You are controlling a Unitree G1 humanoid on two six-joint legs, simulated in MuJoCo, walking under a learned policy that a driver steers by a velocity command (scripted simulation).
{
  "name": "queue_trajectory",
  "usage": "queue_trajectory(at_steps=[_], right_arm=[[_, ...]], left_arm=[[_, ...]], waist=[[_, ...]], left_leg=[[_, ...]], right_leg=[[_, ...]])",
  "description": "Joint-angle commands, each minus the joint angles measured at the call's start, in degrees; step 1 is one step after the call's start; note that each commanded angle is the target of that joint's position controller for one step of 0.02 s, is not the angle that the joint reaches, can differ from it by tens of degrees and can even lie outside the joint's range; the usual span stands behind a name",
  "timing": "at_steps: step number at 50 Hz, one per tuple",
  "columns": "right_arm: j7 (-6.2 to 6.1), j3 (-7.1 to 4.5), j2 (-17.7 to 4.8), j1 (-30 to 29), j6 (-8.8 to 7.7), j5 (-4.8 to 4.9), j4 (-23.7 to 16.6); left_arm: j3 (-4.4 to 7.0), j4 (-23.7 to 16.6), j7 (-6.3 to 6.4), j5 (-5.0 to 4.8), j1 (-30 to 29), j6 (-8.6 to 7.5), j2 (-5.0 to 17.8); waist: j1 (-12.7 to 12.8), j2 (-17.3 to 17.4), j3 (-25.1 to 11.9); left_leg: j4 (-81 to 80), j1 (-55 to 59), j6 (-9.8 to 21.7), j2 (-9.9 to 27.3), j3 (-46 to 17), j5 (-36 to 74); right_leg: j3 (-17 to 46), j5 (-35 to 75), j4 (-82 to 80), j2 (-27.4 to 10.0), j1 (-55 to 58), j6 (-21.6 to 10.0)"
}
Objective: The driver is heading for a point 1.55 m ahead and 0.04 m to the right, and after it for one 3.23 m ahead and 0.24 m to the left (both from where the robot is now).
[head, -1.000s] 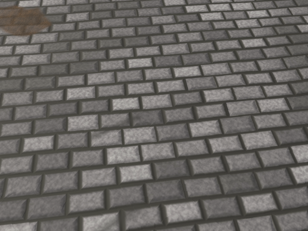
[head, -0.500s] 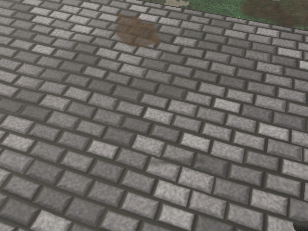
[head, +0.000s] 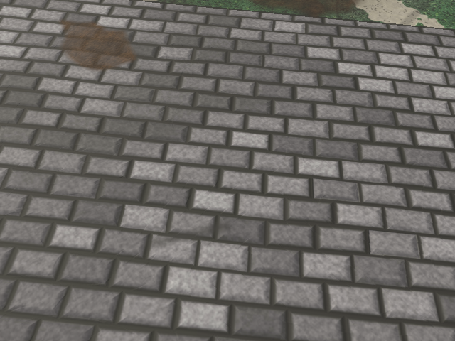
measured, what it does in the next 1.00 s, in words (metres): steps on the spot: right foot, then left foot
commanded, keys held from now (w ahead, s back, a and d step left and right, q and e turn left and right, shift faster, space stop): e+shift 0.22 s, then shift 0.12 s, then q+shift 0.54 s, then w+q+shift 0.12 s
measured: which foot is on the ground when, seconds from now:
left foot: down 0.00-0.24, up 0.26-0.74, down 0.76-1.00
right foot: up 0.00-0.22, down 0.24-0.76, up 0.78-1.00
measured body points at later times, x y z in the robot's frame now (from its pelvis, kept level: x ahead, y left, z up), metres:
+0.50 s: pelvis +0.02 -0.06 +0.00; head +0.05 -0.09 +0.45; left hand +0.27 +0.13 -0.08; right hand +0.05 -0.37 -0.12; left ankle +0.08 +0.08 -0.69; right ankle +0.01 -0.15 -0.74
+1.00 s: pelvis +0.07 -0.02 +0.01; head +0.11 +0.02 +0.45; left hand +0.23 +0.28 -0.10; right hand +0.22 -0.30 -0.07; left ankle +0.04 +0.06 -0.74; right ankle +0.10 -0.19 -0.67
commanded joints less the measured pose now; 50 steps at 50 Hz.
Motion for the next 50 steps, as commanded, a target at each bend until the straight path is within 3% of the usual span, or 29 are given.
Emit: queue_trajectory(at_steps=[1,4,7,9,11,12,13,14,15,17,19,22,23,26,27,30,33,35,37,38,39,40,41,43,44,46,47,48,50], right_arm=[[-0.76,-2.15,-8.39,-0.2,0.08,-0.18,-3.6],[-0.09,-3.23,-11.48,0.22,0.55,0.14,-3.28],[1.17,-4.11,-13.32,-1.26,0.06,1.29,-3.18],[2.08,-4.43,-13.28,-1.72,-0.79,2.54,-2.78],[2.56,-4.25,-11.64,-1.83,-1.52,3.43,-1.85],[2.82,-3.74,-10.02,1.1,-2.21,2.57,-1.44],[2.93,-1.57,-4.87,0.47,-2.65,-1.12,-5.58],[2.6,-2.4,-8.85,-4.44,-2.46,-0.37,-4.71],[2.21,-2.68,-10.23,-6.06,-1.9,1.51,-4.79],[0.76,-2.76,-10.11,-4.66,-0.89,0.89,-3.36],[0.82,-2.66,-9.73,0.71,0.05,0.74,-0.65],[1.38,-0.65,-5.19,3.91,0.52,1.38,1.52],[1.59,-0.16,-4.68,2.28,0.58,1.49,0.95],[1.8,-1.23,-9.76,-1.09,0.94,2.3,-1.85],[1.83,-1.49,-10.48,-1.15,1.03,2.47,-2.39],[2.17,-1.35,-8.87,-0.31,1.3,2.34,-3.25],[2.99,-1.34,-7.59,1.39,1.44,2.48,-3.85],[3.67,-1.55,-7.2,2.87,1.57,2.75,-4.16],[3.83,-2.25,-7.59,6.4,1.62,2.74,-3.65],[2.99,-3.82,-11.79,8.77,1.48,2.38,-3.5],[2.0,-5.96,-20.61,10.42,0.93,1.96,-4.94],[2.76,-5.13,-18.24,11.95,-0.32,-0.31,-6.02],[3.04,-4.72,-16.81,9.93,-1.37,-0.24,-5.96],[2.12,-4.22,-14.31,4.34,-1.36,2.49,-6.53],[1.46,-3.77,-13.5,2.59,-0.79,3.1,-7.1],[0.88,-3.51,-12.63,5.92,-0.43,3.58,-6.6],[0.9,-3.42,-12.71,6.94,-0.68,3.45,-6.76],[0.89,-3.44,-13.33,7.52,-1.04,3.14,-6.75],[0.63,-3.57,-14.21,8.27,-1.66,2.64,-6.41]], left_arm=[[-0.89,-7.44,-1.16,-0.15,-5.98,-0.71,0.81],[-1.69,-9.77,-2.45,0.27,-7.53,-0.81,0.05],[-1.2,-10.4,-2.96,0.27,-6.36,-0.29,1.39],[-0.61,-10.69,-3.09,0.24,-5.45,0.6,2.17],[0.97,-8.96,-2.52,0.47,0.97,0.91,4.03],[2.72,-8.0,-1.3,0.75,6.67,0.59,9.0],[3.62,-10.1,-0.34,1.74,5.32,-0.29,16.89],[2.18,-10.85,-1.17,2.96,5.45,-1.79,11.6],[1.03,-10.0,-1.27,2.89,2.84,-2.75,9.33],[-0.17,-9.57,-0.37,0.86,-3.58,-2.81,5.66],[-1.58,-9.74,0.27,2.01,-7.85,-2.78,3.67],[-3.78,-7.06,0.33,3.36,-8.87,-3.76,-1.88],[-3.62,-6.08,0.28,3.7,-8.05,-3.96,-1.25],[-1.52,-4.3,0.53,3.77,-6.35,-3.2,5.17],[-1.25,-3.97,0.63,3.45,-6.15,-2.83,5.68],[-1.15,-3.23,0.82,2.69,-6.53,-2.44,4.71],[-0.69,-3.12,0.94,2.44,-7.76,-2.23,4.61],[-0.29,-3.09,1.05,1.86,-8.7,-1.9,4.89],[-0.1,-2.53,1.1,0.85,-8.86,-1.61,4.22],[-0.27,-1.9,0.85,1.29,-6.48,-1.94,2.5],[-1.49,-5.67,0.55,4.27,-10.22,-2.43,-0.99],[-1.49,-7.22,0.54,3.88,-15.66,-3.12,0.01],[-1.01,-6.93,0.38,2.54,-15.6,-3.38,1.46],[-0.62,-5.38,0.78,2.45,-13.59,-3.65,2.36],[-0.43,-5.08,0.9,2.64,-13.08,-3.69,2.7],[-0.67,-3.96,-0.61,1.91,-10.64,-4.6,1.86],[-0.7,-3.97,-1.19,1.34,-11.91,-5.16,1.8],[-0.59,-4.4,-1.49,1.04,-13.79,-5.79,2.07],[-0.57,-4.77,-1.82,0.89,-16.2,-7.38,2.11]], waist=[[-3.45,10.43,-2.76],[-4.19,10.53,-3.59],[-3.1,11.32,-3.98],[-2.11,11.79,-4.52],[1.98,8.65,-7.3],[4.16,-0.5,-10.49],[0.9,-18.84,-14.61],[6.32,-9.12,-20.7],[4.76,-5.37,-15.75],[1.16,-1.49,-9.14],[-1.78,-3.13,-10.1],[-2.29,-3.38,-10.37],[-0.97,-4.47,-8.97],[1.57,-5.75,-4.18],[1.8,-5.0,-2.97],[1.55,-3.32,-1.9],[0.6,-2.65,-4.52],[-0.47,-2.79,-6.17],[-2.72,-1.71,-7.26],[-2.8,6.11,-7.62],[-2.17,23.86,-7.03],[-6.14,18.33,-12.41],[-4.8,11.8,-11.08],[-1.69,5.69,-8.4],[-0.76,6.48,-8.39],[-1.14,6.88,-11.03],[-2.15,7.56,-9.22],[-2.77,9.1,-6.56],[-3.46,10.97,-3.54]], left_leg=[[-3.85,10.23,10.84,14.66,-5.54,33.29],[-3.66,9.76,11.23,16.96,-3.06,33.0],[-1.87,6.37,9.76,17.8,0.88,34.41],[1.53,6.04,7.9,18.6,2.57,34.61],[13.53,1.23,3.39,15.98,7.63,35.39],[26.72,-11.52,-1.51,11.4,9.59,22.62],[44.6,-31.97,-6.59,1.8,7.47,-23.3],[51.81,-31.88,-6.36,1.48,-4.52,-24.82],[51.85,-31.69,-5.19,3.07,-5.24,-20.36],[44.26,-30.04,-4.78,5.16,-4.86,-11.37],[43.8,-21.6,-5.98,3.91,-2.61,-5.48],[29.72,-12.96,-6.67,5.62,-2.7,-0.65],[25.94,-11.56,-6.48,5.73,-2.54,-0.14],[24.76,-14.91,-5.63,4.98,-1.18,-4.24],[25.32,-16.99,-5.33,5.33,-1.29,-5.82],[26.04,-20.24,-4.81,6.38,-1.12,-9.05],[23.27,-18.15,-4.09,5.88,0.65,-9.93],[17.64,-15.0,-2.93,4.72,2.45,-7.16],[5.93,-7.33,-0.26,2.25,3.63,3.13],[0.0,0.36,3.12,4.85,-4.6,18.79],[-0.28,11.43,12.99,19.18,-28.32,46.78],[-2.41,12.58,21.16,22.97,-34.91,46.22],[-2.66,12.9,19.52,20.67,-30.35,42.71],[-1.69,11.64,13.91,15.46,-24.12,37.42],[-1.9,9.86,12.72,13.77,-22.61,37.22],[-6.53,10.35,12.47,10.68,-23.99,7.93],[-9.55,9.48,12.69,10.33,-26.26,-7.26],[-11.78,8.12,12.95,10.53,-28.81,-14.38],[-12.66,6.52,12.87,10.09,-30.11,-15.4]], right_leg=[[-2.96,2.69,-2.88,-4.13,-9.1,1.98],[-5.12,2.0,-10.72,-5.74,-4.4,0.95],[-8.51,2.37,-17.74,-4.82,2.93,-1.36],[-9.62,2.86,-23.26,-3.91,7.07,-3.45],[-10.0,10.49,-34.24,-0.77,19.84,-7.27],[-0.67,31.73,-38.6,-4.07,35.16,-11.45],[26.22,53.39,-37.82,-22.22,45.52,-24.69],[27.73,48.31,-40.99,-25.31,41.63,-29.63],[20.95,41.99,-41.87,-22.9,36.44,-26.82],[13.44,31.37,-42.6,-16.58,28.52,-20.34],[7.12,35.39,-43.46,-14.19,22.19,-19.64],[-0.46,31.12,-44.41,-11.52,19.83,-17.88],[-1.0,27.4,-45.13,-11.78,19.34,-17.89],[2.62,17.38,-47.17,-15.98,19.67,-20.43],[4.0,15.63,-47.5,-17.52,20.51,-20.98],[4.78,19.93,-46.68,-20.34,23.93,-21.46],[1.54,31.69,-43.49,-20.99,27.54,-20.49],[-1.34,35.23,-40.41,-20.74,28.96,-18.55],[-6.52,31.27,-33.39,-18.19,26.31,-13.86],[-11.2,20.53,-22.68,-13.28,19.08,-8.77],[-13.39,-10.77,-5.24,-2.81,-2.02,-2.25],[-1.91,-19.52,4.89,1.4,-7.84,-1.92],[1.28,-15.98,8.25,-0.06,-9.6,-2.84],[2.28,-6.39,4.65,-1.8,-11.02,-3.22],[2.55,-3.46,2.89,-1.88,-8.58,-2.74],[1.87,2.99,-3.32,-0.9,-6.37,-2.5],[1.81,4.75,-7.99,-0.57,-6.96,-2.54],[1.94,5.26,-12.25,0.01,-7.46,-2.46],[2.63,6.75,-19.83,0.74,-6.58,-2.21]])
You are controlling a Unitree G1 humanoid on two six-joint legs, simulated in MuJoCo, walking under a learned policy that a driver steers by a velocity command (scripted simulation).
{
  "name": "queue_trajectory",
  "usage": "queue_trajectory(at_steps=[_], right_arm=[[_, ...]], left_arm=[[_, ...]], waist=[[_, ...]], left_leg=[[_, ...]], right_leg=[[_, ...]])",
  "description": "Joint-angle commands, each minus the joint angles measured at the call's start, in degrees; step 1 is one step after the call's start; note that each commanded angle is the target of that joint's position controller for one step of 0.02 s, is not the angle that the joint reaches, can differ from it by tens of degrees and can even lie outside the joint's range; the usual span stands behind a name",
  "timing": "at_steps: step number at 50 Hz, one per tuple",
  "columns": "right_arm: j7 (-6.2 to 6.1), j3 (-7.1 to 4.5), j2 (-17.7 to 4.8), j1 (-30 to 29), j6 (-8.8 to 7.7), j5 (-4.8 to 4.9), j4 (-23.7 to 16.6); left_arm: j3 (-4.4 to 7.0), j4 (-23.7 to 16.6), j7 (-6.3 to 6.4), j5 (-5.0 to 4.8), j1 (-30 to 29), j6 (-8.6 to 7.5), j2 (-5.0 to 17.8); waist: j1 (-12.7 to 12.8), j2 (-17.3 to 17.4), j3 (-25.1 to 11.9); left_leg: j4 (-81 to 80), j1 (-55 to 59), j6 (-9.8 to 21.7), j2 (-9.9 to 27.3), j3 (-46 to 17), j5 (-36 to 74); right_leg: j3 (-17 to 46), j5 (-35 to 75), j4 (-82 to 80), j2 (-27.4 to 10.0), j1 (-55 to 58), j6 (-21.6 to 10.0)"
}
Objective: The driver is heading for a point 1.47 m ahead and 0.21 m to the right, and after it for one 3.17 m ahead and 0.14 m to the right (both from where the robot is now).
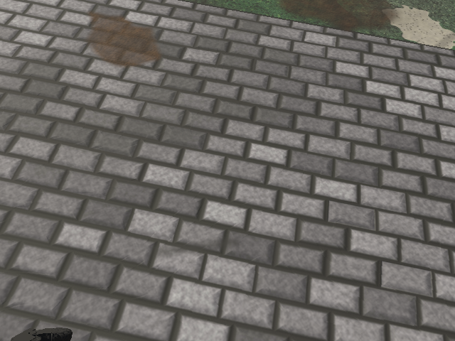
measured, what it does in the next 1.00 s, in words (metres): walks ahead, turning right: right foot, then left foot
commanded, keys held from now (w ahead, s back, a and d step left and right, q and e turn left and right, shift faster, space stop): w+q+shift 0.04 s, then w+shift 0.22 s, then w+e+shift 0.74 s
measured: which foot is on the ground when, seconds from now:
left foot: down 0.00-0.26, up 0.28-0.64, down 0.66-1.00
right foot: up 0.00-0.24, down 0.26-0.66, up 0.68-1.00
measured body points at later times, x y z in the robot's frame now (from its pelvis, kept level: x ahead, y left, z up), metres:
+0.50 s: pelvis +0.25 -0.03 -0.01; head +0.27 -0.05 +0.44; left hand +0.14 +0.23 -0.12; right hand +0.48 -0.24 -0.10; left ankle +0.29 +0.12 -0.69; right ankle +0.16 -0.13 -0.75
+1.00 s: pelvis +0.65 -0.02 -0.03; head +0.67 -0.04 +0.42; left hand +0.97 +0.13 -0.08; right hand +0.50 -0.28 -0.15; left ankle +0.49 +0.13 -0.75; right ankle +0.80 -0.17 -0.69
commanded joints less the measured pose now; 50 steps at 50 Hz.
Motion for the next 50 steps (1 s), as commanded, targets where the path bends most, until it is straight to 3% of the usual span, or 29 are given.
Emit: queue_trajectory(at_steps=[1,5,6,8,10,11,12,13,14,15,16,17,19,20,23,26,28,30,32,33,34,35,36,37,39,42,45,48,50], right_arm=[[-0.73,-2.96,-10.77,1.77,-1.53,-0.25,-3.26],[-0.43,-2.19,-9.59,2.45,-1.96,-0.08,-2.75],[2.31,-2.98,-11.96,4.28,-1.17,-4.23,-0.81],[3.94,-2.33,-9.59,4.34,-1.28,-3.67,-0.79],[3.87,-2.14,-9.45,2.59,-1.82,-3.01,-0.78],[3.4,-2.09,-9.56,1.01,-2.06,-2.8,-0.78],[2.95,-1.62,-8.32,-0.27,-2.48,-2.88,-0.78],[2.89,-0.53,-4.98,-2.03,-3.27,-2.98,-1.36],[2.58,0.42,-1.29,-2.33,-4.07,-1.62,-4.78],[1.97,0.49,-3.7,-3.42,-3.86,-2.71,-3.46],[2.38,0.29,-4.96,-4.43,-3.87,-3.67,-2.5],[3.19,0.21,-6.12,-4.8,-4.08,-4.72,-1.74],[4.14,0.65,-5.37,-7.54,-4.1,-6.28,-2.28],[4.43,1.17,-4.49,-9.06,-3.96,-6.38,-2.8],[5.03,2.57,-2.86,-14.11,-3.89,-5.8,-4.72],[5.52,3.99,-0.97,-21.31,-4.31,-4.77,-6.87],[5.28,4.15,-1.05,-23.21,-4.47,-4.24,-7.61],[4.3,3.45,-2.63,-19.24,-4.73,-3.92,-6.37],[2.25,1.28,-6.73,-3.72,-4.91,-4.23,-1.33],[0.68,-0.34,-10.41,6.48,-5.02,-4.95,0.57],[-0.09,-1.52,-14.45,12.89,-5.05,-6.91,1.28],[-0.01,-1.53,-13.71,8.79,-4.35,-5.93,0.93],[0.06,-0.6,-8.66,2.71,-4.08,-5.46,0.74],[0.41,0.08,-5.33,1.27,-4.29,-5.12,1.42],[0.57,0.75,-2.89,1.29,-5.02,-4.77,3.59],[1.48,1.11,-0.75,3.08,-6.66,-3.09,6.92],[1.63,1.08,-0.88,1.71,-7.66,-3.26,8.34],[1.2,0.58,-3.22,2.33,-7.99,-3.45,9.91],[0.86,0.2,-5.94,5.7,-7.77,-3.4,11.1]], left_arm=[[0.9,-5.16,-0.74,-0.37,-7.8,-3.48,3.99],[0.33,-4.57,-1.31,-0.51,-8.05,-5.41,2.9],[-0.62,-2.94,-1.84,4.79,-5.76,-1.83,2.45],[-0.73,-4.36,-1.81,3.6,-7.01,-0.37,2.58],[-0.62,-4.21,-1.6,2.59,-4.14,-0.91,3.46],[-0.41,-3.26,-1.27,2.71,-0.11,-1.46,4.03],[0.2,-1.06,-0.72,3.21,7.52,-2.2,5.45],[1.36,1.13,0.14,4.2,18.68,-3.0,9.85],[3.11,2.52,0.13,4.79,24.16,-2.93,17.84],[2.24,2.81,-0.55,3.95,20.84,-2.7,13.19],[1.16,2.22,-0.89,2.99,17.74,-2.62,9.24],[0.45,2.23,-1.24,2.55,16.62,-2.79,6.84],[-0.69,3.82,-1.19,1.84,18.77,-3.49,4.56],[-0.87,4.84,-1.04,1.5,20.14,-3.78,4.0],[-0.49,6.7,-0.23,1.07,23.43,-3.95,4.67],[0.1,7.74,0.01,1.18,24.13,-3.61,5.67],[0.28,8.82,0.02,0.75,25.32,-3.52,6.13],[0.45,9.15,0.03,0.42,24.1,-3.59,7.11],[1.08,8.76,-0.37,0.06,21.51,-4.06,9.71],[0.81,7.59,-0.82,-0.14,19.78,-4.78,8.27],[-1.23,5.28,-0.38,-1.27,22.72,-5.08,-1.17],[-1.21,3.76,-0.18,-1.05,21.35,-3.99,1.81],[-0.78,3.8,-0.3,0.16,17.37,-2.96,3.24],[-0.9,4.11,-1.01,1.11,15.6,-2.38,2.69],[-1.05,3.97,-2.38,2.29,14.04,-0.85,0.72],[-1.85,0.8,-3.68,2.59,8.05,1.18,-1.36],[-2.68,-3.26,-4.77,2.4,1.52,1.26,-1.22],[-3.64,-5.92,-5.98,2.24,-5.38,1.0,-0.47],[-3.94,-6.29,-6.09,2.09,-7.2,0.73,-0.2]], waist=[[-1.98,10.26,-1.98],[-3.17,12.09,-1.36],[-4.37,14.84,-1.77],[-4.4,13.54,0.89],[-1.92,12.28,1.39],[0.93,10.37,1.19],[4.9,7.02,-0.75],[10.7,-3.16,-5.53],[10.06,-19.18,-8.78],[7.96,-9.07,-3.25],[5.69,-3.43,-0.8],[4.28,-1.55,-1.31],[3.68,-4.18,0.74],[3.85,-5.43,1.97],[4.36,-4.08,3.81],[5.8,-5.03,4.42],[5.94,-5.82,3.52],[3.06,-5.25,0.59],[-5.15,-1.63,-8.88],[-10.15,0.82,-14.75],[-9.08,14.28,-23.79],[-6.76,15.75,-21.89],[-4.78,10.47,-11.43],[-3.82,6.44,-6.21],[-1.17,7.61,-0.57],[0.36,8.02,3.31],[2.32,7.34,5.15],[2.09,3.75,7.62],[1.83,3.36,6.24]], left_leg=[[-11.86,9.99,9.17,12.29,-20.45,-16.87],[-9.66,5.55,8.06,11.15,-18.09,-13.08],[-9.82,3.74,7.12,7.66,-16.6,-15.47],[-10.07,-0.42,7.24,8.37,-18.18,-16.36],[-9.97,-3.46,6.87,9.93,-20.29,-16.41],[-8.23,-5.95,6.18,9.94,-20.14,-15.43],[-1.61,-9.99,5.19,8.01,-18.17,-10.39],[17.13,-16.44,3.36,2.8,-10.66,-3.98],[35.16,-30.58,0.55,-6.33,-1.91,-15.49],[43.69,-37.06,1.04,-4.12,-4.42,-12.3],[46.3,-37.88,1.03,-0.92,-3.04,-7.12],[44.72,-35.66,0.35,2.51,0.26,-3.73],[39.69,-32.44,-1.96,5.33,2.73,-1.21],[37.92,-31.91,-3.18,5.59,3.61,-0.35],[29.8,-32.39,-5.74,5.65,6.3,1.18],[17.16,-24.24,-6.81,2.99,9.31,4.23],[12.76,-17.12,-6.29,1.65,10.28,6.74],[8.89,-5.81,-5.06,0.17,9.78,7.41],[6.94,16.22,-2.98,-0.23,9.39,4.74],[6.77,30.17,-1.46,8.11,2.05,-4.74],[-0.09,41.88,1.8,27.27,-22.99,-31.05],[-9.32,33.94,3.57,30.3,-39.82,-41.42],[-9.11,25.89,3.19,27.34,-31.43,-36.52],[-9.37,19.61,3.03,24.91,-22.13,-26.16],[-12.23,11.28,1.53,20.81,-9.79,-13.57],[-15.03,9.03,0.39,19.76,1.19,-0.72],[-17.09,6.31,-0.81,17.24,12.77,11.94],[-19.84,4.94,-2.1,14.6,21.71,23.21],[-15.76,9.32,-3.02,14.61,24.28,48.88]], right_leg=[[1.43,3.88,-11.25,0.74,-8.6,0.43],[-0.62,7.28,-17.73,0.42,-2.32,0.87],[-5.35,5.59,-15.94,0.46,-0.27,0.78],[-6.28,4.34,-17.79,-0.33,3.01,0.07],[-6.2,4.52,-21.22,-1.23,9.64,-1.76],[-6.14,5.21,-23.75,-1.71,15.61,-3.08],[-5.04,2.66,-24.76,-1.67,25.31,-4.35],[5.5,-9.14,-29.54,-9.78,36.92,-6.22],[35.73,-32.71,-41.56,-21.74,44.38,-11.4],[43.75,-34.74,-42.93,-23.61,39.63,-14.05],[36.29,-30.01,-40.31,-20.98,36.92,-14.32],[29.43,-24.95,-39.58,-17.68,34.42,-13.92],[23.89,-18.02,-42.71,-12.72,29.08,-14.34],[22.53,-14.01,-43.78,-11.24,27.69,-15.12],[19.84,-3.17,-45.66,-10.16,26.27,-17.52],[16.3,7.58,-45.77,-7.85,21.63,-17.04],[16.14,18.3,-44.89,-8.92,20.23,-16.59],[14.85,33.06,-39.59,-9.34,19.07,-14.47],[11.05,46.26,-19.49,-5.82,14.34,-11.56],[9.51,34.78,-4.14,-2.36,4.52,-10.53],[4.45,-7.08,14.72,2.86,-7.98,-10.1],[1.72,-7.27,23.16,1.29,-13.21,-10.68],[0.52,-1.78,24.6,-2.42,-16.08,-10.69],[-0.19,0.8,22.94,-4.6,-15.56,-10.34],[-0.61,1.68,20.95,-6.98,-13.8,-9.14],[-1.69,4.47,20.31,-9.01,-17.81,-8.39],[-3.84,12.85,14.4,-8.88,-17.79,-8.41],[-10.87,18.89,-1.1,-6.61,-10.27,-10.37],[-16.13,19.13,-7.14,-2.07,-3.4,-12.66]])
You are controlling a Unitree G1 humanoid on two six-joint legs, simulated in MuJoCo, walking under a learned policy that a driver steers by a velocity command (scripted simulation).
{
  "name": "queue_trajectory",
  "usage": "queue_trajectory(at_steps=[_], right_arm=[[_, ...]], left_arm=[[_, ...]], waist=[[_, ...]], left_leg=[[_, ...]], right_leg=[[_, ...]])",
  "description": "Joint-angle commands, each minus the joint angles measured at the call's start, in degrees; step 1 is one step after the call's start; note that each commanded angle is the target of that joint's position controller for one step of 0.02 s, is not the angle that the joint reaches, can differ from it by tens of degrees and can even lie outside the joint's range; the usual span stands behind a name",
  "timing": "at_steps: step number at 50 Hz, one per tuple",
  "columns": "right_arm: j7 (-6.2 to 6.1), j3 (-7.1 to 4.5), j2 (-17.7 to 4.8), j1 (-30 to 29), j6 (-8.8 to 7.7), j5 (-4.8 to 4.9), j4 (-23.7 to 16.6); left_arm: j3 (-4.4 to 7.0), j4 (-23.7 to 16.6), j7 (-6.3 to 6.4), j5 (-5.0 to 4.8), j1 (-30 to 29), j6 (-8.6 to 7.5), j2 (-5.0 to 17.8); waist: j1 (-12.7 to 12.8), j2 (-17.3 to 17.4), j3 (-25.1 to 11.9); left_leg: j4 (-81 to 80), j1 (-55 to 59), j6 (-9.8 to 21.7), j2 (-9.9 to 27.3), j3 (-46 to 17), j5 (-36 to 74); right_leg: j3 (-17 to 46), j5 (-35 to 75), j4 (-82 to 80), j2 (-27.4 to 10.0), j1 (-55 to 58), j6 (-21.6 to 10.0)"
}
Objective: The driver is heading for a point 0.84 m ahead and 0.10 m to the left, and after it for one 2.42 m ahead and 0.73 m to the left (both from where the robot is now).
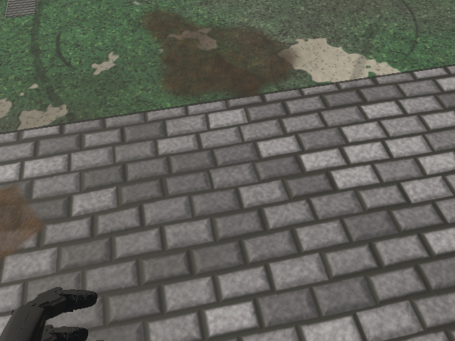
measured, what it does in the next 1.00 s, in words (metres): walks ahead, turning left: right foot, then left foot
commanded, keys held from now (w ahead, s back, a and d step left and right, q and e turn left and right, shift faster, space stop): w+e+shift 0.06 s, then w+shift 0.08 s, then w+q+shift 0.52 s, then q+shift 0.34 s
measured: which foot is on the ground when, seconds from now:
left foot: down 0.00-0.10, up 0.12-0.54, down 0.56-0.92, up 0.94-1.00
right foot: up 0.00-0.08, down 0.10-0.56, up 0.58-0.92, down 0.94-1.00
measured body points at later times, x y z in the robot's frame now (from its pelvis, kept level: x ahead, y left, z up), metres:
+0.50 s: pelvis +0.47 -0.04 +0.00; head +0.51 -0.04 +0.44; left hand +0.47 +0.23 -0.13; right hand +0.63 -0.29 -0.11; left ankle +0.71 +0.03 -0.68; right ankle +0.25 -0.05 -0.71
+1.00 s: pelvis +0.90 -0.04 -0.01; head +0.95 -0.01 +0.44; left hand +1.06 +0.26 -0.06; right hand +1.05 -0.31 -0.12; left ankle +0.71 -0.01 -0.63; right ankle +1.10 -0.09 -0.72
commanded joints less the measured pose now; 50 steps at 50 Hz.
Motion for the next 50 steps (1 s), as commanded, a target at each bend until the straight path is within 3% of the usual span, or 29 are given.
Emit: queue_trajectory(at_steps=[1,4,5,6,7,8,10,13,16,18,21,23,26,27,28,29,30,32,34,37,39,40,42,45,46,47,48,49,50], right_arm=[[-0.58,-0.78,-7.7,-5.11,-0.93,-0.02,-4.68],[-1.35,-1.81,-12.17,-9.26,1.89,-0.73,-6.63],[-0.65,-1.58,-10.41,-8.82,2.18,-1.32,-6.16],[0.11,0.85,-1.15,-7.43,1.54,-1.89,-8.47],[0.15,0.94,-3.79,-4.17,0.48,0.44,-14.22],[-0.03,0.77,-6.89,-9.52,-0.24,0.46,-13.17],[0.01,1.46,-5.32,-10.36,0.42,0.15,-11.1],[1.86,2.05,-1.97,-6.92,4.07,-0.1,-8.09],[2.67,2.14,-0.64,-16.92,4.56,1.34,-10.37],[3.19,2.45,0.27,-20.26,3.89,1.71,-10.77],[4.19,3.35,2.14,-24.22,2.93,1.71,-11.99],[4.33,2.71,-0.27,-22.66,2.85,1.07,-10.23],[3.78,0.19,-6.56,-3.12,3.78,1.07,-4.4],[3.04,-1.38,-9.14,10.29,4.19,0.97,-0.69],[1.98,-2.71,-10.66,14.86,4.67,1.67,1.09],[1.52,-2.89,-12.17,9.26,5.29,1.0,1.19],[1.18,-3.16,-13.12,3.61,5.37,0.36,-1.73],[1.0,-2.28,-6.39,-3.23,5.22,0.37,-3.72],[0.55,-1.85,-6.49,-5.42,3.54,0.95,-4.09],[0.83,-2.15,-8.79,-5.89,1.6,1.27,-4.18],[0.83,-2.51,-8.17,-4.26,2.08,2.03,-3.39],[-0.27,-1.61,-3.29,-3.21,1.85,5.36,-5.23],[-1.41,-2.66,-7.36,-1.5,3.34,4.88,-3.85],[-2.29,-2.97,-6.32,-6.04,4.67,4.01,-5.95],[-2.33,-2.7,-5.11,-9.53,4.92,3.59,-8.09],[-2.29,-0.52,2.46,-6.65,5.6,1.19,-10.13],[-1.36,0.16,1.63,6.24,5.42,2.23,-11.62],[-0.56,-0.35,-3.48,8.55,6.27,3.07,-11.79],[-0.71,-1.33,-6.4,1.35,7.23,3.8,-12.71]], left_arm=[[-1.33,-2.64,-0.39,-0.26,0.23,-0.54,-0.26],[1.53,4.76,1.72,-0.02,25.77,-0.89,6.05],[3.24,7.9,3.34,0.01,31.61,-0.62,8.54],[4.17,7.26,4.5,-0.33,26.58,-0.06,13.62],[4.83,3.91,4.68,0.62,24.36,0.3,16.91],[4.46,4.02,5.35,0.44,24.24,0.25,12.58],[2.9,5.37,5.97,0.73,19.23,-1.7,7.51],[1.16,7.41,5.79,0.11,18.83,-5.28,3.53],[0.92,9.46,4.61,-0.24,21.71,-7.14,2.51],[0.3,9.88,4.35,-0.71,21.73,-7.83,1.19],[-0.31,10.71,5.05,-1.2,23.44,-9.03,1.96],[-0.08,11.3,6.5,-0.85,24.14,-8.61,3.57],[1.47,9.48,8.85,0.84,19.17,-5.64,8.57],[2.01,7.85,9.04,1.26,13.64,-4.62,9.79],[1.58,7.76,7.95,1.23,10.0,-4.46,6.91],[-1.43,3.22,6.81,1.74,10.95,-6.06,-4.03],[-2.64,-0.9,6.1,-0.06,16.66,-7.35,-3.44],[-2.38,0.09,5.57,1.37,11.72,-8.38,2.22],[-2.97,-0.67,5.67,2.99,11.13,-6.19,1.79],[-3.85,-3.46,5.59,2.09,7.09,-4.17,0.35],[-4.62,-5.41,5.45,1.07,2.85,-4.19,-1.62],[-3.82,-8.4,6.39,-1.15,-4.93,-6.73,-2.55],[-2.71,-9.6,7.03,-2.19,-5.27,-7.68,-1.58],[-0.07,-8.84,7.92,-2.57,2.29,-7.9,2.57],[0.68,-6.22,8.1,-1.78,12.82,-7.64,3.31],[0.42,-3.92,8.1,-0.87,21.51,-6.72,4.03],[-0.22,-4.76,7.34,1.57,21.57,-6.04,4.28],[1.22,-5.24,7.15,0.33,15.36,-5.17,5.54],[0.85,-6.99,7.75,-0.28,9.69,-4.33,1.56]], waist=[[6.08,4.78,4.09],[19.13,7.9,-9.82],[19.6,2.71,-11.25],[11.82,-11.47,-8.28],[9.25,-12.39,-22.49],[10.9,-0.94,-16.22],[5.17,7.36,-3.28],[0.82,6.33,1.18],[3.72,3.28,7.04],[4.45,2.19,6.76],[5.25,0.0,6.39],[4.04,-1.21,2.83],[-7.32,-5.62,-8.01],[-14.63,-4.88,-11.28],[-16.48,3.21,-8.78],[-5.85,17.95,-5.19],[-1.35,16.46,-15.69],[1.79,-4.36,-2.02],[5.82,-5.92,4.32],[6.76,-3.73,6.44],[4.09,0.06,2.91],[-0.04,-1.65,1.34],[-0.36,3.53,-2.98],[4.64,8.7,-8.15],[9.88,9.27,-14.59],[10.09,0.24,-23.61],[4.15,-13.7,-33.38],[2.63,-12.99,-33.64],[3.54,-7.35,-25.85]], left_leg=[[1.72,-10.76,3.66,12.5,0.92,72.16],[35.6,-14.5,4.98,15.61,-1.83,83.01],[55.85,-26.19,4.39,10.34,-2.07,48.67],[78.42,-43.68,3.44,1.99,-4.17,-6.1],[85.47,-56.52,2.89,0.03,-16.95,-4.21],[82.31,-59.82,3.19,3.24,-18.44,2.77],[73.84,-53.79,3.57,7.82,-17.92,6.38],[64.2,-44.72,2.97,10.08,-20.52,6.57],[51.43,-50.04,4.51,8.14,-19.02,16.8],[41.93,-48.03,6.05,5.77,-14.28,25.65],[29.38,-43.93,8.48,4.06,-8.9,36.53],[26.06,-40.88,9.71,-0.93,-5.27,36.36],[27.16,-21.54,11.89,-7.42,-4.93,25.13],[25.54,-9.62,15.19,-5.29,-10.04,20.61],[22.07,-3.05,18.16,-2.09,-15.18,17.76],[29.63,5.95,23.12,4.12,-31.46,30.12],[12.97,12.16,31.77,13.28,-57.01,6.84],[-0.09,-7.81,24.72,12.05,-57.0,-8.36],[-0.26,-22.36,23.35,7.91,-49.78,7.72],[1.4,-35.42,20.85,1.81,-36.73,45.7],[6.63,-33.73,15.38,-3.34,-30.89,56.91],[7.3,-34.58,12.24,-5.29,-34.64,45.55],[9.63,-29.42,8.48,-5.99,-37.42,38.51],[24.5,-26.7,3.3,-7.92,-38.31,36.25],[37.27,-28.8,0.87,-9.74,-35.8,31.69],[54.95,-38.26,-0.28,-12.53,-30.41,-12.87],[70.87,-44.75,-1.11,-12.01,-32.37,-23.94],[80.19,-48.47,-2.64,-4.39,-29.32,-15.6],[79.42,-51.97,-3.35,-0.86,-25.7,-9.28]], right_leg=[[-6.57,0.75,-6.98,6.17,16.69,-2.98],[-1.45,-7.84,-10.21,10.25,45.55,-7.15],[4.38,-11.17,-14.17,8.55,58.49,-8.37],[21.12,-4.75,-12.78,-2.5,62.27,-8.61],[47.8,-15.45,-27.41,-12.55,74.82,-18.4],[47.54,-22.45,-35.24,-12.8,68.64,-15.59],[36.02,-16.87,-37.19,-10.07,47.96,-11.33],[21.54,-8.92,-41.65,-6.39,32.76,-7.51],[8.49,6.52,-45.52,-1.67,33.07,-1.51],[0.81,18.91,-46.11,1.74,35.06,1.91],[-3.04,35.03,-47.41,-1.44,40.28,4.23],[-5.72,53.48,-43.59,-2.31,49.92,5.92],[-5.87,73.09,-17.23,-5.07,52.73,7.54],[-4.98,67.82,2.62,-5.08,44.96,7.16],[-5.53,20.67,28.72,4.05,33.02,6.37],[1.2,-28.7,48.43,11.21,5.5,7.89],[11.79,-28.19,50.14,9.67,-4.33,7.47],[12.56,-17.4,34.98,3.08,-1.05,5.42],[11.71,-17.84,26.7,0.27,4.87,7.98],[6.16,-14.36,8.7,-0.04,15.51,11.16],[3.72,-3.32,-3.55,2.97,20.25,10.54],[6.77,-1.0,-12.8,8.04,22.56,11.05],[6.78,6.1,-24.63,12.68,28.74,11.41],[9.84,16.98,-31.19,11.24,40.96,10.15],[12.05,23.26,-31.45,6.51,52.69,8.28],[24.13,42.35,-20.61,-9.48,68.24,3.45],[45.06,52.72,-18.87,-25.94,75.89,-7.99],[50.22,31.85,-22.24,-28.78,71.72,-13.53],[42.33,11.37,-26.27,-22.12,63.93,-12.14]])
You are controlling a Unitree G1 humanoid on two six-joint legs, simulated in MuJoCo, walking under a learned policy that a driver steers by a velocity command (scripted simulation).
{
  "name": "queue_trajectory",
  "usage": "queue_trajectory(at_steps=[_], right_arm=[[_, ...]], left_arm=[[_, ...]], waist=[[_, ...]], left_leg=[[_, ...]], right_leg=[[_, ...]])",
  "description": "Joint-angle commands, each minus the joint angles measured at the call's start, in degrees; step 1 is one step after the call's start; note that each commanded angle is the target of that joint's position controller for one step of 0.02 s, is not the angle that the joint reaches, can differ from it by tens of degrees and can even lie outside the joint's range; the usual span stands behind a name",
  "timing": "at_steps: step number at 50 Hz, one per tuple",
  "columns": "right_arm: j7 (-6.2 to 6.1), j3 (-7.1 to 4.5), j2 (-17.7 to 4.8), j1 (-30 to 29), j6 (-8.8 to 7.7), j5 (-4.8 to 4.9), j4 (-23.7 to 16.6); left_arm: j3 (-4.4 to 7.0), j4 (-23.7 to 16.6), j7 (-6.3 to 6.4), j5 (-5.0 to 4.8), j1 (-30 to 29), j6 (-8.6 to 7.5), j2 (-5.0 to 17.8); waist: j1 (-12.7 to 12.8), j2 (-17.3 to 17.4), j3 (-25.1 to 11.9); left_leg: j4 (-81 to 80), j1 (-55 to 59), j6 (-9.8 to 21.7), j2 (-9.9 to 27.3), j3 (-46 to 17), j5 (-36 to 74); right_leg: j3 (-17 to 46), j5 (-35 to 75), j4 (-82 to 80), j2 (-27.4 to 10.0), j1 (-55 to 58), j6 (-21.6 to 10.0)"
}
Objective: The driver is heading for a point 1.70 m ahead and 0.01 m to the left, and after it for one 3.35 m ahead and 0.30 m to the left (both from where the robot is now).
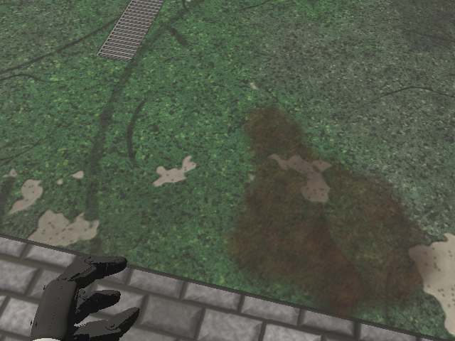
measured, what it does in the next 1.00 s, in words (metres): walks ahead: left foot, then right foot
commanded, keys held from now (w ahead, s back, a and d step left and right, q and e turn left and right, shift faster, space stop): q+shift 0.18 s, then shift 0.20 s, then e+shift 0.62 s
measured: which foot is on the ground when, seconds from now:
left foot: up 0.00-0.34, down 0.36-0.76, up 0.78-1.00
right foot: down 0.00-0.36, up 0.38-0.74, down 0.76-1.00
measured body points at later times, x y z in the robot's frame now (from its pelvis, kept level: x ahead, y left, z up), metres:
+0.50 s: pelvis +0.09 +0.01 +0.03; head +0.11 +0.04 +0.47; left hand +0.11 +0.32 -0.10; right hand +0.35 -0.17 -0.04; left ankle +0.09 +0.12 -0.71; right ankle +0.13 -0.13 -0.65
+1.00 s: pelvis +0.10 -0.03 +0.03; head +0.15 -0.07 +0.48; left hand +0.25 +0.25 -0.05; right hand +0.27 -0.33 -0.07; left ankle +0.13 +0.14 -0.63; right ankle +0.09 -0.11 -0.71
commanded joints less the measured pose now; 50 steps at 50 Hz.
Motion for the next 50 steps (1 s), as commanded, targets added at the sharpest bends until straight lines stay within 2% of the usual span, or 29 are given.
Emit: queue_trajectory(at_steps=[1,2,3,4,6,9,15,17,18,19,20,21,22,23,24,26,30,32,35,37,38,39,40,41,42,43,44,45,50], right_arm=[[-0.07,-1.61,-8.52,3.12,1.36,0.44,-6.9],[-0.51,-2.08,-8.53,0.81,2.04,0.35,-8.17],[-0.45,-1.69,-6.78,-0.31,2.43,0.49,-9.42],[-0.43,-1.09,-4.19,-1.19,2.37,0.32,-10.4],[-0.41,-0.24,-1.39,-3.25,1.7,-0.23,-12.25],[0.35,-0.61,-3.24,-4.5,1.94,-0.23,-12.75],[1.79,-0.88,-5.11,-10.46,2.84,-0.86,-14.7],[1.99,-1.32,-5.39,-8.65,2.45,-1.28,-13.79],[1.6,-2.03,-7.62,-6.8,2.27,-1.34,-13.4],[0.62,-3.14,-14.05,-6.84,2.35,-2.07,-15.01],[0.63,-2.46,-12.36,-7.36,1.69,-3.62,-15.6],[0.94,-1.12,-8.28,-9.04,0.79,-4.05,-14.81],[1.13,-0.11,-4.95,-12.39,0.0,-3.65,-13.6],[1.23,0.46,-3.17,-14.57,-0.58,-3.39,-13.05],[1.07,0.58,-2.96,-16.42,-0.94,-3.42,-12.29],[0.33,-0.07,-4.65,-17.94,-0.82,-3.53,-11.93],[-1.18,-0.99,-5.1,-14.93,0.36,-2.86,-10.13],[-1.41,-1.54,-5.53,-14.86,0.59,-2.7,-9.53],[-1.47,-2.36,-6.26,-15.99,0.56,-1.8,-8.79],[-1.56,-2.68,-5.95,-17.83,0.71,-0.71,-8.3],[-1.44,-2.65,-4.34,-15.54,0.82,-0.47,-7.09],[-1.18,-2.24,-1.85,-14.45,0.82,-2.12,-8.0],[-1.32,-1.46,-0.72,-23.13,0.29,-2.97,-12.52],[-1.33,-1.94,-2.43,-24.96,-0.13,-2.59,-12.45],[-1.34,-2.19,-2.62,-24.14,-0.37,-1.73,-11.82],[-1.7,-2.5,-3.03,-22.4,-0.49,-1.97,-10.51],[-2.01,-2.88,-4.06,-21.46,-0.51,-2.42,-10.1],[-1.79,-2.9,-3.58,-20.86,-0.68,-2.38,-9.89],[-0.92,-2.12,-1.36,-20.61,-1.45,-1.6,-9.23]], left_arm=[[2.45,-2.75,1.01,-0.32,7.28,2.35,4.78],[2.09,-2.42,1.08,-0.29,5.31,3.01,4.53],[2.45,-1.07,0.92,-0.39,4.23,3.35,5.19],[3.0,0.36,0.68,-0.24,4.61,3.17,5.89],[4.31,2.75,0.39,0.02,6.24,2.74,8.3],[5.38,3.79,0.44,-0.49,4.46,3.14,10.43],[6.16,6.53,-1.17,-2.57,5.65,3.99,13.25],[5.67,7.84,-1.28,-3.39,7.08,4.28,12.14],[4.93,9.34,-1.48,-2.7,10.71,4.36,9.82],[3.59,7.84,-2.21,0.47,13.85,4.34,6.5],[4.35,7.22,-1.61,-0.24,9.87,4.61,9.07],[4.89,7.85,-1.35,-1.96,8.77,5.19,10.72],[4.65,9.26,-1.16,-2.56,11.16,5.83,9.07],[4.58,11.32,-0.79,-2.25,13.16,6.47,8.41],[4.84,12.18,-0.6,-2.01,14.84,7.01,8.7],[5.26,11.11,-0.46,-2.63,14.48,7.28,9.99],[4.32,7.92,-1.0,-2.88,11.04,7.77,7.55],[4.34,6.86,-1.56,-2.84,11.29,8.09,7.36],[4.71,6.1,-2.44,-2.83,13.39,8.54,7.33],[5.13,6.88,-2.85,-2.76,17.14,8.72,6.79],[5.91,7.34,-2.52,-2.31,18.97,8.66,8.2],[8.04,6.45,-1.3,-1.94,20.49,8.26,15.83],[8.49,5.0,-1.52,-0.01,21.02,7.13,19.57],[8.12,4.46,-1.98,0.87,21.3,5.76,17.7],[7.89,4.14,-1.72,0.03,18.72,4.89,16.47],[7.68,3.55,-1.11,-1.7,15.3,4.9,14.93],[7.05,2.77,-0.41,-3.02,12.77,5.38,13.06],[6.71,2.14,0.18,-3.3,12.26,5.94,12.15],[7.41,0.94,1.47,-2.97,13.99,7.28,13.47]], waist=[[5.44,-3.43,-20.07],[4.38,-2.84,-14.05],[3.46,-3.95,-9.23],[3.36,-5.13,-7.13],[3.96,-6.21,-8.74],[3.58,-5.52,-13.11],[4.84,-6.6,-10.0],[3.88,-5.57,-10.16],[4.04,-1.32,-10.53],[6.87,16.42,-12.43],[2.62,14.38,-14.7],[2.89,8.86,-13.02],[5.31,7.9,-11.79],[6.06,7.2,-11.5],[7.01,8.02,-10.46],[7.27,8.85,-8.69],[4.19,7.62,-8.53],[4.11,7.78,-9.06],[5.36,8.19,-9.34],[7.89,6.85,-9.68],[8.01,2.44,-8.74],[6.71,-13.98,-7.37],[9.36,-21.38,-7.2],[10.92,-12.31,-9.97],[8.79,-8.82,-8.97],[6.91,-4.92,-8.36],[5.89,-4.99,-8.63],[5.42,-5.77,-9.69],[6.09,-5.86,-10.78]], left_leg=[[17.4,-23.43,-4.51,10.15,6.31,7.54],[14.25,-21.85,-4.83,11.37,7.13,9.3],[8.83,-19.51,-4.61,12.57,8.05,9.2],[4.17,-17.5,-4.41,13.08,9.55,9.05],[-2.94,-16.23,-4.14,14.47,10.78,10.31],[-10.6,-11.8,-2.53,16.64,10.43,17.94],[-28.99,-1.89,1.52,12.91,13.85,19.45],[-40.73,5.6,3.96,10.33,15.25,24.76],[-46.04,12.45,6.13,12.59,10.98,33.03],[-46.47,21.64,13.18,29.11,-8.9,53.09],[-49.35,14.83,21.54,33.96,-12.38,50.24],[-50.05,11.15,19.87,30.15,-6.18,46.12],[-49.72,9.0,16.25,26.55,-0.54,42.32],[-49.44,7.39,14.05,24.73,3.39,41.25],[-49.49,3.98,13.42,23.81,6.8,42.7],[-49.67,3.03,13.59,23.54,9.2,41.94],[-48.95,9.01,15.62,28.33,7.37,40.09],[-48.31,9.95,15.7,29.67,7.7,41.97],[-46.12,10.15,14.0,30.46,9.82,43.87],[-41.24,7.86,10.3,28.98,14.02,41.04],[-34.46,4.08,6.18,25.74,17.93,32.64],[-17.65,-10.23,-0.3,18.1,23.91,14.8],[-4.86,-24.69,-3.19,7.66,16.53,-5.11],[1.53,-26.77,-2.29,8.51,9.43,-4.7],[2.1,-27.43,-1.22,9.31,7.47,0.73],[-0.03,-27.69,-1.17,10.21,7.01,5.89],[-2.17,-26.73,-1.41,10.64,6.66,9.4],[-2.41,-24.09,-1.9,9.84,6.88,11.85],[-15.28,-21.28,-3.53,6.44,6.27,17.31]], right_leg=[[22.82,5.71,-6.5,-24.14,37.13,-14.59],[16.73,6.11,-8.64,-20.49,28.37,-12.7],[11.03,8.34,-10.21,-17.85,21.35,-11.5],[6.79,12.67,-11.56,-16.63,17.08,-11.34],[3.46,21.99,-12.8,-18.24,17.61,-13.28],[0.3,18.3,-13.36,-21.39,19.04,-14.0],[-4.2,5.17,-11.13,-20.85,17.18,-11.47],[-6.18,1.34,-5.14,-18.89,16.03,-7.79],[-9.41,-4.45,1.22,-15.86,11.48,-3.72],[-15.05,-29.48,18.96,-8.17,-2.07,2.68],[-7.52,-35.33,29.75,-5.87,-5.74,4.18],[-4.71,-32.17,33.37,-7.38,-3.93,3.92],[-3.79,-28.73,32.2,-8.01,-2.32,3.81],[-3.46,-25.59,32.02,-8.03,0.07,4.52],[-3.26,-22.65,32.66,-7.28,3.46,5.32],[-5.1,-20.62,31.8,-6.32,3.9,5.97],[-6.02,-22.27,25.55,-8.24,1.4,5.34],[-7.1,-23.08,22.85,-8.4,2.91,4.52],[-9.01,-22.09,16.87,-7.87,6.38,2.5],[-11.38,-14.38,6.35,-5.81,12.69,0.01],[-8.4,-7.03,-0.56,-4.95,16.91,-2.4],[10.94,15.8,-5.94,-16.58,24.59,-8.33],[29.37,26.52,-9.22,-25.49,27.07,-20.23],[27.47,22.12,-9.96,-25.27,29.13,-21.3],[22.86,19.53,-8.81,-21.85,29.51,-18.02],[18.92,18.1,-7.65,-18.94,29.05,-14.7],[17.07,17.73,-7.28,-17.65,28.33,-12.93],[16.13,18.81,-7.04,-16.06,27.16,-12.23],[17.76,13.96,-6.3,-12.94,27.88,-11.13]])
Next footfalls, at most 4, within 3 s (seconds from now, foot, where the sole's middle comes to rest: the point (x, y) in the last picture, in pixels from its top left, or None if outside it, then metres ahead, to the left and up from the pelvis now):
0.36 left None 0.13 0.13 -0.75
0.76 right None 0.13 -0.11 -0.75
1.26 left None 0.22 0.09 -0.75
1.64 right None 0.15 -0.13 -0.75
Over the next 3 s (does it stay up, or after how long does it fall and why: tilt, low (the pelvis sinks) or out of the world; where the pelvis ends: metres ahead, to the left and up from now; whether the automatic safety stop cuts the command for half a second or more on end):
stays up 0.35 -0.11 0.03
